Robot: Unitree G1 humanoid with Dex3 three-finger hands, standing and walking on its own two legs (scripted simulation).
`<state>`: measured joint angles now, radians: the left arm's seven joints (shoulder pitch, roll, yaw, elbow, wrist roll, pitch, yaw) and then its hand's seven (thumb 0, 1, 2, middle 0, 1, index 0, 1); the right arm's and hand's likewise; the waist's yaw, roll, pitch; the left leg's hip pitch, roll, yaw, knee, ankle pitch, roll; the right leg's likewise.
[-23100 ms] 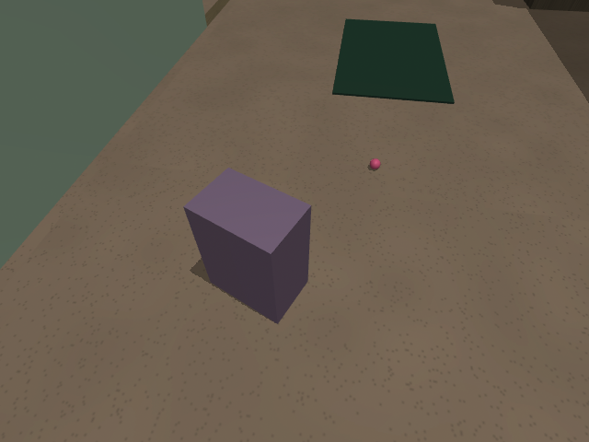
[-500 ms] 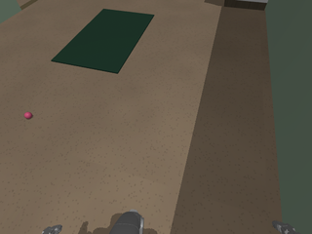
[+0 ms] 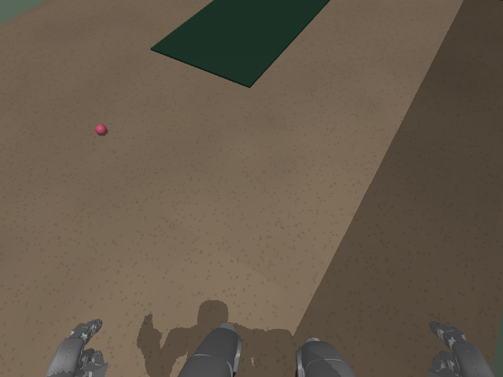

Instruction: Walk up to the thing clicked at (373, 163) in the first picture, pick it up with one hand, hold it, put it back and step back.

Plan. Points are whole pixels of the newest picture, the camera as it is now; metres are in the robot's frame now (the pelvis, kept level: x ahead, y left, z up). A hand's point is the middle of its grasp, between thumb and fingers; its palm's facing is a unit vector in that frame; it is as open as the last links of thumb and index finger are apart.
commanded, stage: walk up
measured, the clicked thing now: (100, 129) +1.26 +0.82 -0.70
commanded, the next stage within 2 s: stand in 1.70 s
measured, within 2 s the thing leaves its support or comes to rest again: neither
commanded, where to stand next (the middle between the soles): +0.02 +0.01 m, yaw +25 degrees
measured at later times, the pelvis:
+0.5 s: pelvis -0.04 +0.03 +0.02, yaw +18 degrees
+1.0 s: pelvis -0.04 +0.01 +0.01, yaw +27 degrees
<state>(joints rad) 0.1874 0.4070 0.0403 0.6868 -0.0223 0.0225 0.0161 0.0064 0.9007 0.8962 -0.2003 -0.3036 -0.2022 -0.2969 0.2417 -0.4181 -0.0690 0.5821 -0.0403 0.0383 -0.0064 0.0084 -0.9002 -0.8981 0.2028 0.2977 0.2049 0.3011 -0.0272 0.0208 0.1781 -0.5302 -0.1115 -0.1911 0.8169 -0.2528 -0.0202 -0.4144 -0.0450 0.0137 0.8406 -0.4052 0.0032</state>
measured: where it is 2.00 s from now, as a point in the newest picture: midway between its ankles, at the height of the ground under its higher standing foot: outside the picture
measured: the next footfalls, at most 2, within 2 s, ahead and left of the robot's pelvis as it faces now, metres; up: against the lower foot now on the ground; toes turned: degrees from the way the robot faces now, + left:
left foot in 0.36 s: -0.06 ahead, +0.17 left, +0.00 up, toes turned +13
right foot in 0.68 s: +0.09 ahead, -0.10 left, +0.00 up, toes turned +25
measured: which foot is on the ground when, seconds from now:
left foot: down 0.00-0.02, up 0.04-0.34, down 0.36-0.74, up 0.76-0.96, down 0.98-1.00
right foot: down 0.00-0.38, up 0.40-0.66, down 0.68-1.00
